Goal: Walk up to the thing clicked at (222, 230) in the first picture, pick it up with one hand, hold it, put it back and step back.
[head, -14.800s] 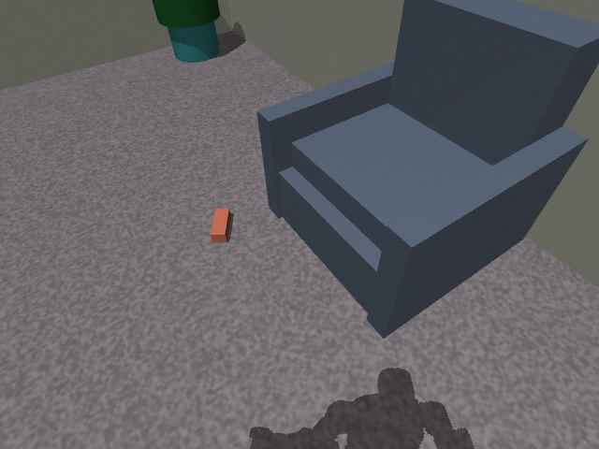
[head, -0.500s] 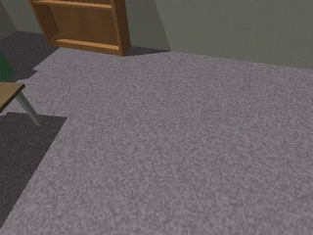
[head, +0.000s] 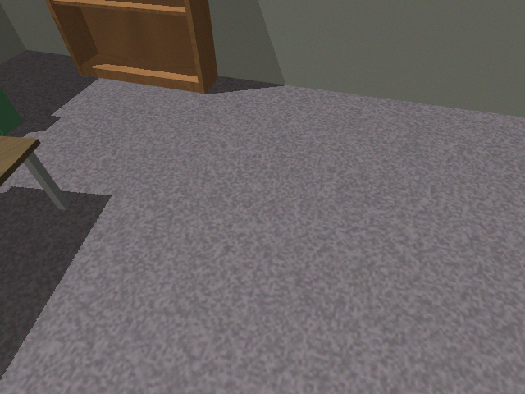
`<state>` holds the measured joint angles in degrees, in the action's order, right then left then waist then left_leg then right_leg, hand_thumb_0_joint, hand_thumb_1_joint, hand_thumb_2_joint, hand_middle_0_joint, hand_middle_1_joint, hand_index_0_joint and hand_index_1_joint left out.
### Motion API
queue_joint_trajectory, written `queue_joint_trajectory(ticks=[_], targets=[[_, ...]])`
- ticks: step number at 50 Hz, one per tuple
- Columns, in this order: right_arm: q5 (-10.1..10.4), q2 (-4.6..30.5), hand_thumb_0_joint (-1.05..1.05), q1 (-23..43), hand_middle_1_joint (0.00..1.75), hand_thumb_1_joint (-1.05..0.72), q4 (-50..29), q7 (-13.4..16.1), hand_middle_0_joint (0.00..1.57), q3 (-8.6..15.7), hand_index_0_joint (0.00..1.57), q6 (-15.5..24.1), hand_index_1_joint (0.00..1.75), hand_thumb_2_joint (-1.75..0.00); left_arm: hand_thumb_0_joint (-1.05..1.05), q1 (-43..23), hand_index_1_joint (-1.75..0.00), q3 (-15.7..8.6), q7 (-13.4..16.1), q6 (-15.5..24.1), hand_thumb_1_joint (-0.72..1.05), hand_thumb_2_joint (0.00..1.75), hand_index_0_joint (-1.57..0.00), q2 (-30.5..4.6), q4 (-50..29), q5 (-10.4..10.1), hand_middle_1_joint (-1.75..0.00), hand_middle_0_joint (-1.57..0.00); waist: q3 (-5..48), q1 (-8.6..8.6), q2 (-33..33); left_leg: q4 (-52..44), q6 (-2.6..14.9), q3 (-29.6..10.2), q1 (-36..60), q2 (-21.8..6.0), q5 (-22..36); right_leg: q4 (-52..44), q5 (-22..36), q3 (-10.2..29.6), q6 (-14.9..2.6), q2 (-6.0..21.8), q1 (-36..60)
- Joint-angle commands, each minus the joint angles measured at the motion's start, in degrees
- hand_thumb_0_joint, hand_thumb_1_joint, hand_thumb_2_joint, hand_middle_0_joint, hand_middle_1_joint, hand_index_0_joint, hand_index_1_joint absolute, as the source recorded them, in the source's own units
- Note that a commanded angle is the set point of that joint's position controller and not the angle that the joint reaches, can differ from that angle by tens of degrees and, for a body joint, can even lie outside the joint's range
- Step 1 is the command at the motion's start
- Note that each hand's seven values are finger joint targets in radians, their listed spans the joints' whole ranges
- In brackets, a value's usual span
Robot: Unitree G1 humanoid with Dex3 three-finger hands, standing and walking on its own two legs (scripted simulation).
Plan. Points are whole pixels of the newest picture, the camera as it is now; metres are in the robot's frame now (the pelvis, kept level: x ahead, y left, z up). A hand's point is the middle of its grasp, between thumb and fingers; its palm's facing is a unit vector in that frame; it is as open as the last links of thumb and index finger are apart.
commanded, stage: stand
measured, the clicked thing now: out of the picture -0.07 -0.60 -0.75
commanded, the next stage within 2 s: walk up in 0.46 s
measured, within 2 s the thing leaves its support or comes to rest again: neither
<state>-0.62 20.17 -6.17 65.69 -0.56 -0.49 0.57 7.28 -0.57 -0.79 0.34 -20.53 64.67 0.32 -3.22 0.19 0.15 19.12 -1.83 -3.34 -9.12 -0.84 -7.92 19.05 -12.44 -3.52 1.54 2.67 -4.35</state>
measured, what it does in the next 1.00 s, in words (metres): walks ahead: left foot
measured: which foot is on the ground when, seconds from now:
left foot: down 0.00-0.52, up 0.54-0.74, down 0.76-1.00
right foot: down 0.00-0.78, up 0.80-1.00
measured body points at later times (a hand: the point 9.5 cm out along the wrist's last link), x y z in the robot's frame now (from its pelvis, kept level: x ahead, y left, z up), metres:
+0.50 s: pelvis +0.01 +0.00 +0.00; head +0.01 +0.00 +0.45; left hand +0.08 +0.31 -0.13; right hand +0.08 -0.30 -0.13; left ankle +0.03 +0.14 -0.74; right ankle -0.02 -0.13 -0.74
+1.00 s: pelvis +0.16 +0.08 -0.01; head +0.15 +0.11 +0.44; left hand +0.21 +0.41 -0.14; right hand +0.21 -0.24 -0.11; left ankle +0.16 +0.18 -0.75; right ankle +0.22 -0.07 -0.69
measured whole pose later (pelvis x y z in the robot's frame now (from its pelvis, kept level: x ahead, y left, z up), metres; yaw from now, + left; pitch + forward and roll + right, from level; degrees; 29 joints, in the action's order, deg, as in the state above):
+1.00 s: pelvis +0.16 +0.08 -0.01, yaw +1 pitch -4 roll +1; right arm -1.1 21.7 -16.1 56.1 -3.5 4.5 5.0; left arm 14.6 -3.8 -5.3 1.5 -25.6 57.3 0.4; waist -2.5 -0.8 4.6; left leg 24.5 2.0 6.9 -7.3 0.1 -13.3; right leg 56.6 -14.6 3.4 -0.3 3.3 -28.2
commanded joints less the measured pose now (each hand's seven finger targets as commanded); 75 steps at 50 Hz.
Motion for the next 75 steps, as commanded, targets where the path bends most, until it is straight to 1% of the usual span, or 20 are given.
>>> queue_joint_trajectory(ticks=[1,22,23,25,27,31,37,38,39,40,42,46,59,62,64,65,66,67,71,75], targets=[[0.09,12.46,0.0,2.79,0.3,-0.9,-3.49,1.02,0.2,2.25,0.2,1.0,0.3,-0.9,0.0,-1.62,-0.3,-2.19,0.94,0.98,0.9,0.9,-0.2,-12.02,-3.49,0.16,-0.3,-0.2,4.59,0.44,-0.25,-2.02,2.33,-4.19,1.88,-6.0,7.69,-4.17,2.69,4.6,-2.16,5.53,-0.96],[0.19,12.39,0.0,2.02,0.3,-0.9,-3.72,1.13,0.2,2.04,0.2,1.05,0.3,-0.9,0.0,-1.41,-0.3,-2.07,1.04,1.03,0.9,0.9,-0.2,-12.07,-3.73,0.15,-0.3,-0.2,4.31,0.25,-0.32,-1.83,2.32,-3.87,1.78,-6.04,9.17,-3.82,5.16,4.53,-2.07,5.65,-0.36],[-0.81,17.52,0.0,-1.07,0.3,-0.9,-6.68,-0.51,0.2,6.33,0.2,1.87,0.3,-0.9,0.0,1.67,-0.3,-6.46,-0.8,1.95,0.9,0.9,-0.2,-18.52,-6.54,1.35,-0.3,-0.2,10.44,0.71,0.81,2.14,6.25,-3.38,-0.8,-3.17,-24.26,1.1,-23.03,2.39,-4.93,3.37,2.68],[-1.48,16.71,0.0,4.89,0.3,-0.9,-8.81,-1.64,0.2,6.41,0.2,1.66,0.3,-0.9,0.0,3.35,-0.3,-7.43,-1.56,2.11,0.9,0.9,-0.2,-18.93,-6.21,2.09,-0.3,-0.2,0.38,3.98,1.49,6.94,4.19,0.06,-20.8,-0.88,-28.36,-2.9,-34.37,8.93,-7.91,7.96,4.74],[-1.93,13.74,0.0,10.86,0.3,-0.9,-12.67,-2.02,0.2,6.33,0.2,1.72,0.3,-0.9,0.0,7.03,-0.3,-8.81,-1.19,3.11,0.9,0.9,-0.2,-21.69,-7.41,2.19,-0.3,-0.2,-5.43,7.78,9.63,27.07,2.63,3.75,-36.2,-1.62,-16.89,-15.07,-35.85,23.68,-14.49,22.59,8.66],[-1.19,14.3,0.0,5.49,0.3,-0.9,-11.8,-3.67,0.2,7.42,0.2,3.15,0.3,-0.9,0.0,4.5,-0.3,-8.52,-1.41,3.93,0.9,0.9,-0.2,-19.34,-9.1,2.29,-0.3,-0.2,-2.11,4.77,6.26,22.96,2.43,1.79,-29.65,-4.3,-16.59,-12.22,-22.41,13.73,-13.45,16.27,11.15],[-1.37,15.53,0.0,-14.0,0.3,-0.9,-7.3,-3.8,0.2,10.59,0.2,3.06,0.3,-0.9,0.0,-3.92,-0.3,-7.11,-2.94,3.0,0.9,0.9,-0.2,-16.8,-13.84,2.32,-0.3,-0.2,2.53,-6.79,1.93,11.88,1.96,8.44,14.22,-1.26,-2.11,7.9,-19.33,-1.68,-8.85,8.34,-21.9],[-1.74,19.07,0.0,-21.63,0.3,-0.9,-5.22,-2.78,0.2,11.88,0.2,3.33,0.3,-0.9,0.0,-0.8,-0.3,-5.84,-2.97,2.74,0.9,0.9,-0.2,-12.94,-13.78,2.22,-0.3,-0.2,7.24,-10.29,-10.67,10.65,3.52,4.95,24.89,-1.65,-9.46,26.11,-19.09,-4.67,-7.51,3.96,-29.15],[-2.53,24.14,0.0,-26.42,0.3,-0.9,-5.66,-1.67,0.2,12.79,0.2,3.56,0.3,-0.9,0.0,1.96,-0.3,-4.51,-2.96,2.59,0.9,0.9,-0.2,-8.97,-14.22,1.63,-0.3,-0.2,7.51,-11.58,-22.65,-0.99,6.41,-17.59,24.89,-12.57,-33.19,44.61,-25.25,0.23,-6.17,-4.94,-39.08],[-1.87,27.08,0.0,-18.33,0.3,-0.9,-9.69,-1.53,0.2,12.47,0.2,4.01,0.3,-0.9,0.0,3.27,-0.3,-4.89,-2.58,2.21,0.9,0.9,-0.2,-12.18,-14.74,0.94,-0.3,-0.2,6.48,-7.98,-16.54,-13.88,10.46,-40.2,14.46,-22.58,-49.06,50.15,-21.23,8.63,-5.47,-5.73,-38.48],[-0.28,25.77,0.0,-6.23,0.3,-0.9,-13.19,-1.78,0.2,11.43,0.2,4.2,0.3,-0.9,0.0,4.63,-0.3,-5.15,-2.26,2.22,0.9,0.9,-0.2,-17.15,-13.28,0.61,-0.3,-0.2,-0.94,-2.51,-8.31,-14.35,13.58,-33.85,1.38,-24.18,-44.76,50.41,-13.65,13.25,-5.58,1.26,-33.54],[0.07,18.03,0.0,-5.73,0.3,-0.9,-14.55,-1.64,0.2,8.88,0.2,5.94,0.3,-0.9,0.0,10.94,-0.3,-6.31,-3.48,1.94,0.9,0.9,-0.2,-17.39,-8.93,-0.11,-0.3,-0.2,-2.51,0.44,-6.41,-11.71,9.3,-9.37,-2.59,-14.82,-24.56,40.13,-1.65,10.39,-2.55,3.11,-27.35],[-0.2,18.65,0.0,-12.91,0.3,-0.9,-16.06,-1.37,0.2,9.12,0.2,6.13,0.3,-0.9,0.0,-5.86,-0.3,-5.33,-5.55,2.73,0.9,0.9,-0.2,-12.77,-17.19,0.77,-0.3,-0.2,-4.46,-3.7,-4.18,-9.04,11.67,3.28,6.22,-13.66,-5.33,15.2,7.37,1.36,-2.54,3.85,-27.13],[-0.4,18.84,0.0,-13.36,0.3,-0.9,-17.16,-0.75,0.2,9.09,0.2,5.33,0.3,-0.9,0.0,-2.39,-0.3,-5.72,-4.74,3.29,0.9,0.9,-0.2,-13.0,-16.38,0.68,-0.3,-0.2,1.42,-1.87,-4.0,2.07,10.72,4.59,9.44,-13.76,13.44,12.13,2.33,-1.44,-4.32,0.64,-17.67],[-0.54,15.72,0.0,-14.98,0.3,-0.9,-18.13,-0.56,0.2,7.68,0.2,4.92,0.3,-0.9,0.0,10.62,-0.3,-7.65,-3.45,3.89,0.9,0.9,-0.2,-16.37,-12.87,0.92,-0.3,-0.2,11.12,4.32,4.27,24.54,7.91,9.3,1.88,-8.45,16.6,9.83,0.69,-2.55,-5.96,-1.58,4.26],[0.01,12.89,0.0,-17.3,0.3,-0.9,-19.0,-0.58,0.2,6.45,0.2,4.98,0.3,-0.9,0.0,17.8,-0.3,-9.28,-2.64,4.12,0.9,0.9,-0.2,-20.62,-12.14,1.28,-0.3,-0.2,16.03,7.18,12.94,38.33,5.89,9.9,-10.16,-4.31,4.17,8.06,-8.78,10.75,-8.1,6.9,17.06],[0.88,11.75,0.0,-18.05,0.3,-0.9,-20.01,-0.61,0.2,5.79,0.2,5.02,0.3,-0.9,0.0,19.53,-0.3,-9.95,-2.1,4.33,0.9,0.9,-0.2,-24.65,-12.71,0.71,-0.3,-0.2,16.27,7.01,19.3,47.41,3.58,8.2,-25.96,3.29,-20.06,0.67,-5.32,37.64,-15.13,20.68,25.59],[0.48,17.31,0.0,-14.2,0.3,-0.9,-19.11,0.07,0.2,6.82,0.2,4.92,0.3,-0.9,0.0,17.9,-0.3,-10.05,-1.77,4.16,0.9,0.9,-0.2,-24.49,-13.36,-0.53,-0.3,-0.2,14.32,7.92,14.23,51.63,3.58,3.74,-28.65,-0.35,-21.9,0.28,2.57,41.24,-19.08,23.08,23.49],[1.56,13.55,0.0,-12.27,0.3,-0.9,-17.68,-0.6,0.2,6.17,0.2,4.44,0.3,-0.9,0.0,10.04,-0.3,-7.63,-0.6,4.5,0.9,0.9,-0.2,-17.83,-16.02,-1.2,-0.3,-0.2,3.92,2.58,7.81,48.9,4.58,-1.22,-21.89,-3.12,-12.49,1.87,24.93,13.08,-13.23,13.0,2.37],[0.34,12.84,0.0,-10.83,0.3,-0.9,-18.14,-2.26,0.2,6.71,0.2,3.26,0.3,-0.9,0.0,8.01,-0.3,-6.68,-0.91,5.67,0.9,0.9,-0.2,-16.64,-18.08,-0.63,-0.3,-0.2,-0.57,0.62,7.04,39.55,2.28,1.18,-22.49,-3.57,-5.35,-2.68,18.58,6.67,-13.89,10.68,-4.19]])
